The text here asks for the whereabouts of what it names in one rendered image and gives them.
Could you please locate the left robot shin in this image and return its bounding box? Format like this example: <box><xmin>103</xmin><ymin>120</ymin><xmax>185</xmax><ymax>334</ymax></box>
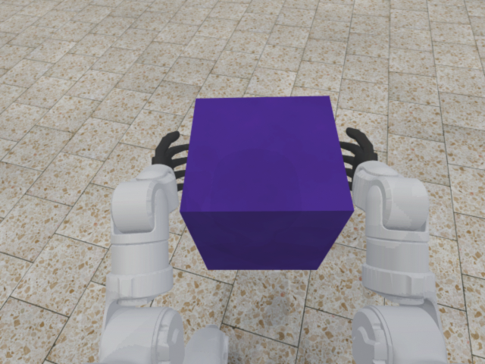
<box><xmin>205</xmin><ymin>324</ymin><xmax>220</xmax><ymax>330</ymax></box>

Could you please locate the robot right forearm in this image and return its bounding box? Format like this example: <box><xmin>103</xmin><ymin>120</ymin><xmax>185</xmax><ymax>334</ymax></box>
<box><xmin>352</xmin><ymin>161</ymin><xmax>447</xmax><ymax>360</ymax></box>

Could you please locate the right robot hand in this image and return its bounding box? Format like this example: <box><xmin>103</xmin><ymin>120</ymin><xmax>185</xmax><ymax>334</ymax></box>
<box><xmin>339</xmin><ymin>127</ymin><xmax>378</xmax><ymax>190</ymax></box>

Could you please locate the right robot upper arm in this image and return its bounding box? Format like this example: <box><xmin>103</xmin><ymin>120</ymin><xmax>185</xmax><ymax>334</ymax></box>
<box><xmin>352</xmin><ymin>305</ymin><xmax>468</xmax><ymax>364</ymax></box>

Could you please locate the robot left forearm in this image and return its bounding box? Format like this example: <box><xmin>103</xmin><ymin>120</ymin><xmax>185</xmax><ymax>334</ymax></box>
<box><xmin>99</xmin><ymin>164</ymin><xmax>179</xmax><ymax>359</ymax></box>

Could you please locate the left robot hand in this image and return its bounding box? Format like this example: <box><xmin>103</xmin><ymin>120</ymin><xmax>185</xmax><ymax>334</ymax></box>
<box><xmin>152</xmin><ymin>131</ymin><xmax>189</xmax><ymax>192</ymax></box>

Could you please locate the carton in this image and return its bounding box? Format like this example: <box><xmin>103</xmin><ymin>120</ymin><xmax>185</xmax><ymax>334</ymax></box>
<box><xmin>180</xmin><ymin>96</ymin><xmax>354</xmax><ymax>270</ymax></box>

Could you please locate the left robot upper arm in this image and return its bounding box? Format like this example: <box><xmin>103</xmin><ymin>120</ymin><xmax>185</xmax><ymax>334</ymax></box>
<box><xmin>84</xmin><ymin>306</ymin><xmax>185</xmax><ymax>364</ymax></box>

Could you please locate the left robot thigh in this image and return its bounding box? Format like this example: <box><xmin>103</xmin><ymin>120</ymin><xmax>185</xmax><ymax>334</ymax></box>
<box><xmin>183</xmin><ymin>328</ymin><xmax>229</xmax><ymax>364</ymax></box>

